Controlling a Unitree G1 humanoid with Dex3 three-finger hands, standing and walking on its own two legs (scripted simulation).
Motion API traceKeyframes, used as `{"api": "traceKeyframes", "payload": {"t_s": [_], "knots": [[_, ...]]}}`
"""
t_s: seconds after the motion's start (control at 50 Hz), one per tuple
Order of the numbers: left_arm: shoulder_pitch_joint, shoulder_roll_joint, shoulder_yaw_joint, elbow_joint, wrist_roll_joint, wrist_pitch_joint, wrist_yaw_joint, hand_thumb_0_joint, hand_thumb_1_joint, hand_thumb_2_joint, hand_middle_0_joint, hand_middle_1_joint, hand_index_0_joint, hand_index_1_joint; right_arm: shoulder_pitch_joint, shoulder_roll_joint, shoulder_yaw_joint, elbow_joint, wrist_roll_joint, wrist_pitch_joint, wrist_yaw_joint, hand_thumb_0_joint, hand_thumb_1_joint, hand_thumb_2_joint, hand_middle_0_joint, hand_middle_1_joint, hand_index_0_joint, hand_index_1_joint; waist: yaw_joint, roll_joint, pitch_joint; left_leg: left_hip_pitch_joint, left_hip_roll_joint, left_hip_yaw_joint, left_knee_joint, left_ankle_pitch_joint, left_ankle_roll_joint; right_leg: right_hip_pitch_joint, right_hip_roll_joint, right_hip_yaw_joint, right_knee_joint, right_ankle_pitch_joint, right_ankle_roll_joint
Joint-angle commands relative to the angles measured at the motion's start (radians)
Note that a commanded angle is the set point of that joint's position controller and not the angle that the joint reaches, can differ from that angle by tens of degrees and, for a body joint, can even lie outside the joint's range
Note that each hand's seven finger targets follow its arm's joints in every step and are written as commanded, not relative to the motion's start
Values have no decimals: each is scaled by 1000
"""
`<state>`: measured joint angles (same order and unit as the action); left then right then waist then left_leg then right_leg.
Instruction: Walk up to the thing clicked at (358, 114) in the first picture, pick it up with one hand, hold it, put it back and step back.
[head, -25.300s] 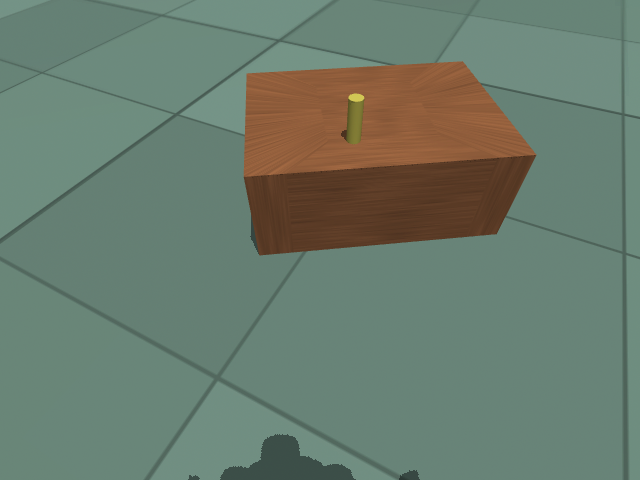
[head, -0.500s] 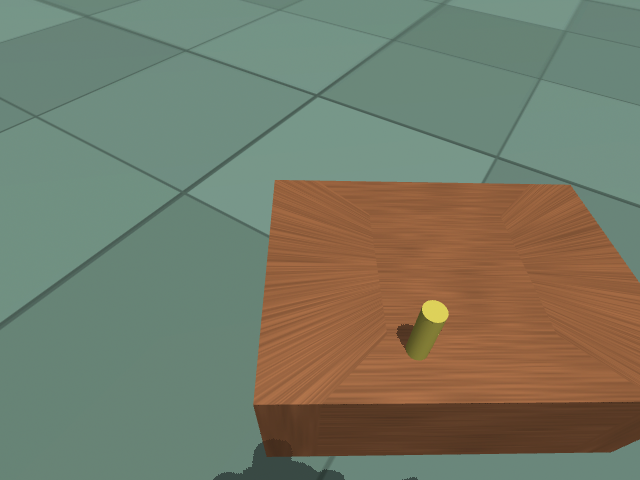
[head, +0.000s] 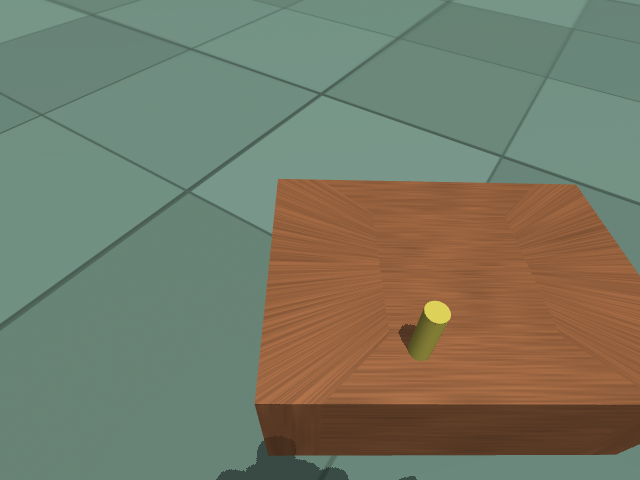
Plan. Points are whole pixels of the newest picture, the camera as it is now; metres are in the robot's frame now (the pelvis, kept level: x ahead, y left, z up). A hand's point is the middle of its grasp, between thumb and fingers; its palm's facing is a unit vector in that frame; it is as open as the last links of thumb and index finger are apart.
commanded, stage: stand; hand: right
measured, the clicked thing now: (427, 332) +0.46 -0.24 -0.28
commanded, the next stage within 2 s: none
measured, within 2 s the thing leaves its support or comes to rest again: neither
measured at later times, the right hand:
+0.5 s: hand out of the picture +0.07 -0.25 -0.15, palm faces -0.02 +0.93 -0.36, open 7.4 cm
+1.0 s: hand out of the picture +0.08 -0.25 -0.15, palm faces -0.03 +0.93 -0.35, open 7.4 cm
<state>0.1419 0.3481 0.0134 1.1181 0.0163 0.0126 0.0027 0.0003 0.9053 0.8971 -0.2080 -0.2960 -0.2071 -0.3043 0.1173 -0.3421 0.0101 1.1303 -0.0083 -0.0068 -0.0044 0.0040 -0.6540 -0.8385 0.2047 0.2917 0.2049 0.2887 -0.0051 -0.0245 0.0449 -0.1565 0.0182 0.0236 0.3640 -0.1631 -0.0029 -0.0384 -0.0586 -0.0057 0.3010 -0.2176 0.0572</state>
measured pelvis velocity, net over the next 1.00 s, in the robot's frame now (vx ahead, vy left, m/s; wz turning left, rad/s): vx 0.01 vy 0.00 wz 0.01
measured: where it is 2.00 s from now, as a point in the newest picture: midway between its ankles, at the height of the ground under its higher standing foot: outside the picture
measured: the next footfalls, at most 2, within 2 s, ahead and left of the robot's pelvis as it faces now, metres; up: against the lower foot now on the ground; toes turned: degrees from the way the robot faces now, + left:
none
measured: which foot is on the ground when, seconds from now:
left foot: down 0.00-1.00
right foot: down 0.00-1.00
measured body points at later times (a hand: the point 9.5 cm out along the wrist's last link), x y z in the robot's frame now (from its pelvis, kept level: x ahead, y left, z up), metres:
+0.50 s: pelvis +0.00 +0.00 +0.00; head +0.01 +0.02 +0.45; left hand +0.06 +0.30 -0.14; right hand +0.07 -0.30 -0.13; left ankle +0.02 +0.12 -0.75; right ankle -0.03 -0.16 -0.75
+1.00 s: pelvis +0.01 +0.00 +0.00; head +0.01 +0.01 +0.45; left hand +0.06 +0.30 -0.14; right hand +0.08 -0.30 -0.13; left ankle +0.02 +0.12 -0.75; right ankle -0.03 -0.16 -0.75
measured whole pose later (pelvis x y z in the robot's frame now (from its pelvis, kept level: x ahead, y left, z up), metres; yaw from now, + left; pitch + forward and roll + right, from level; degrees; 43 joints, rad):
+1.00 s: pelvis +0.01 +0.00 +0.00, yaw +1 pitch -2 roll +0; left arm 0.15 0.35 0.01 1.11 0.01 0.01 0.00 0.00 0.91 0.90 -0.21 -0.30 -0.21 -0.30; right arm 0.11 -0.34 0.00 1.13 -0.01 -0.01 0.00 0.01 -0.90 -0.90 0.21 0.30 0.21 0.30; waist 0.00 -0.02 0.05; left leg -0.16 0.01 0.01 0.37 -0.17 0.00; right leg -0.04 -0.07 -0.02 0.30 -0.23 0.06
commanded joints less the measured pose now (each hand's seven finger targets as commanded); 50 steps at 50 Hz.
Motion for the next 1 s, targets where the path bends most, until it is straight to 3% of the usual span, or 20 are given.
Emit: {"api": "traceKeyframes", "payload": {"t_s": [0.0,0.3,0.34,0.48,0.76,0.9,0.98], "knots": [[-27,196,33,-59,5,-24,11,0,900,900,-200,-300,-200,-301,-53,-225,-48,-65,-3,-17,-16,0,-900,-900,200,300,200,300,5,17,-57,55,113,-97,-47,147,23,-46,-77,49,-55,108,-56],[-17,195,31,-64,2,-27,9,0,900,900,-200,-300,-200,-301,-49,-225,-49,-60,-2,-19,-13,0,-900,-900,200,300,200,300,6,30,-57,55,112,-97,-42,173,23,-44,-79,43,-58,120,-56],[-17,199,32,-64,3,-26,9,0,900,900,-200,-300,-200,-301,-42,-225,-50,-58,-2,-16,-12,0,-900,-900,200,300,200,300,2,21,-36,34,108,-99,-55,108,22,-53,-77,44,-66,82,-56],[-22,201,34,-64,4,-25,8,0,900,900,-200,-300,-200,-301,-43,-224,-51,-60,-3,-18,-11,0,-900,-900,200,300,200,300,0,31,-31,22,107,-108,-68,85,21,-58,-78,39,-56,59,-59],[-11,203,33,-70,2,-30,9,0,900,900,-200,-300,-200,-301,-46,-223,-54,-63,-2,-21,-10,0,-900,-900,200,300,200,300,3,19,-72,63,111,-103,-37,191,27,-38,-84,35,-53,135,-58],[-15,200,32,-68,1,-28,8,0,900,900,-200,-300,-200,-301,-45,-223,-55,-58,-1,-19,-9,0,-900,-900,200,300,200,300,3,20,-38,36,108,-108,-51,138,23,-50,-82,34,-54,79,-57],[-7,201,33,-69,1,-29,8,0,900,900,-200,-300,-200,-301,-49,-225,-56,-64,-1,-20,-9,0,-900,-900,200,300,200,300,6,31,-59,51,108,-103,-40,179,25,-39,-83,33,-57,113,-58]]}}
